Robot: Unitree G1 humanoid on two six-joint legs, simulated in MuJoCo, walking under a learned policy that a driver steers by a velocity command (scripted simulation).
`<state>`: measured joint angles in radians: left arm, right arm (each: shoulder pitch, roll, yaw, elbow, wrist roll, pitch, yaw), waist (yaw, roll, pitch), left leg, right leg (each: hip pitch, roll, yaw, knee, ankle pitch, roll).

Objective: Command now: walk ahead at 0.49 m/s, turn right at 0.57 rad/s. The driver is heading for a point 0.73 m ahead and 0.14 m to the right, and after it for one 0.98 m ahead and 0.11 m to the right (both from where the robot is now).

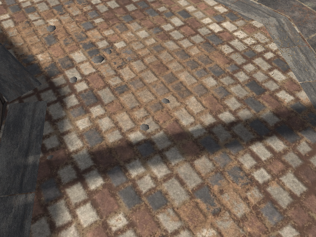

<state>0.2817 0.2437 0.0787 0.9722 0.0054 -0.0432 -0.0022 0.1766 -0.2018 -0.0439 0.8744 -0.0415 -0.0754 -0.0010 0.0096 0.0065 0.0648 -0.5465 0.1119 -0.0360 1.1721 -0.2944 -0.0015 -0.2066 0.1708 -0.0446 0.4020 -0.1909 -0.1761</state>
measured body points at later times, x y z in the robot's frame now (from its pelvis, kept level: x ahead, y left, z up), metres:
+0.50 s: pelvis +0.30 +0.04 +0.00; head +0.33 +0.04 +0.45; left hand +0.41 +0.31 -0.13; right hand +0.37 -0.25 -0.10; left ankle +0.37 +0.12 -0.73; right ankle +0.16 -0.03 -0.64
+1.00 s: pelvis +0.52 -0.10 -0.01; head +0.54 -0.14 +0.44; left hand +0.79 +0.02 -0.11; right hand +0.41 -0.35 -0.14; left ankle +0.50 +0.08 -0.63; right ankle +0.53 -0.17 -0.73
